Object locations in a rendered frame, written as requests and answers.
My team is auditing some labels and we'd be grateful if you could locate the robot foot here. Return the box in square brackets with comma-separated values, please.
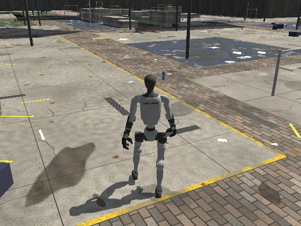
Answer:
[132, 170, 138, 180]
[155, 186, 162, 198]

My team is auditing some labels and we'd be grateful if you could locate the right robot upper arm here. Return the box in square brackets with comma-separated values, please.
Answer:
[160, 95, 173, 120]

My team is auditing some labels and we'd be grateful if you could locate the robot left foot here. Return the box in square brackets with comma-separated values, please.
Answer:
[132, 170, 138, 180]

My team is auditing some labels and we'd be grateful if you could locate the robot right forearm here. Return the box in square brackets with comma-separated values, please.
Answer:
[168, 113, 176, 130]

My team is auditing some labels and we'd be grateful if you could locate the left robot hand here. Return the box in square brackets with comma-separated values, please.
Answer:
[122, 137, 133, 150]

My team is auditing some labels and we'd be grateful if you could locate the left robot upper arm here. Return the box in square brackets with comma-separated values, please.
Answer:
[129, 95, 141, 122]

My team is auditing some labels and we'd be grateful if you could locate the right robot hand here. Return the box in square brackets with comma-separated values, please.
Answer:
[166, 128, 177, 137]

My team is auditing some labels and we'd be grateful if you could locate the robot left forearm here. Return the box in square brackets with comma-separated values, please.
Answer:
[123, 115, 133, 138]

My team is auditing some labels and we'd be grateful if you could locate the robot right foot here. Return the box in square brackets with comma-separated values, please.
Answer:
[155, 186, 162, 198]

